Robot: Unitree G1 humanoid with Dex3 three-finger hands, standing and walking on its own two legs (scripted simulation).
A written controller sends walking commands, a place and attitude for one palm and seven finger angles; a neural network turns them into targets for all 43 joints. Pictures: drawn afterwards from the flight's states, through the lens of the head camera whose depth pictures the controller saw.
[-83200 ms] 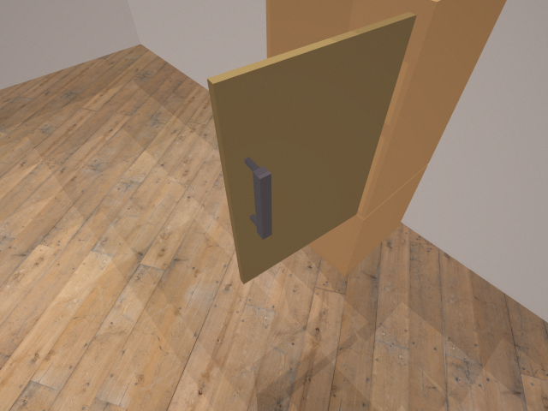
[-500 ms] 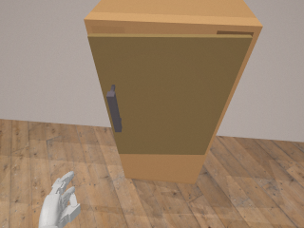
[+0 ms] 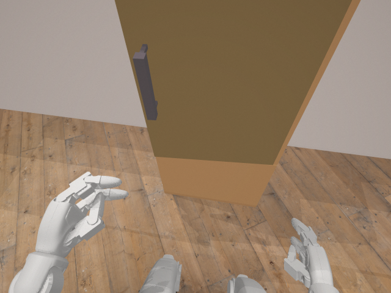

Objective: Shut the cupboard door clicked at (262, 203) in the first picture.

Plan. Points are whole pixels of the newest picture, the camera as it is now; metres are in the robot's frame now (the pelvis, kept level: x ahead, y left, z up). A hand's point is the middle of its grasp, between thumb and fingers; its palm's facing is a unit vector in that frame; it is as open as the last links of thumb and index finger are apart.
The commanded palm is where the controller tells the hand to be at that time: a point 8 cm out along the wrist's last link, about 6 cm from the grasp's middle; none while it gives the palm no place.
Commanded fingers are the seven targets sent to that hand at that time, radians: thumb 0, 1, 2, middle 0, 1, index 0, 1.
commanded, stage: raise the hand and make a fist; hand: left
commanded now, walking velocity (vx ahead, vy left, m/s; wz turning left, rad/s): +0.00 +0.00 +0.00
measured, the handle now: (148, 84) +0.54 +0.18 +0.11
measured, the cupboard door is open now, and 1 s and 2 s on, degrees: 5 5 5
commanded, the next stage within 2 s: bring the fist close to the handle in 1.26 s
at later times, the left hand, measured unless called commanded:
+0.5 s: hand (81, 207) +0.24 +0.22 +0.09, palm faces +0.02 -1.00 -0.04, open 3.2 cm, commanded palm +0.21 +0.27 +0.10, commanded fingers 0.00 0.90 0.90 -1.26 -1.46 -1.26 -1.46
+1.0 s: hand (84, 195) +0.25 +0.21 +0.12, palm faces +0.01 -1.00 -0.04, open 3.1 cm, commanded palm +0.22 +0.27 +0.11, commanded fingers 0.00 0.90 0.90 -1.30 -1.50 -1.30 -1.50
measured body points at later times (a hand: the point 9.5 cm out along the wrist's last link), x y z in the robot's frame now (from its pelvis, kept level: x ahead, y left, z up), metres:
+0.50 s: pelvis +0.02 +0.04 +0.03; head +0.07 +0.05 +0.47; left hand +0.23 +0.28 +0.10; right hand +0.21 -0.19 -0.04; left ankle +0.07 +0.14 -0.63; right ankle +0.01 -0.09 -0.63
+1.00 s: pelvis +0.02 +0.03 +0.04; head +0.05 +0.02 +0.49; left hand +0.24 +0.27 +0.12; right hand +0.19 -0.21 -0.03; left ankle +0.07 +0.14 -0.63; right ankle +0.01 -0.09 -0.63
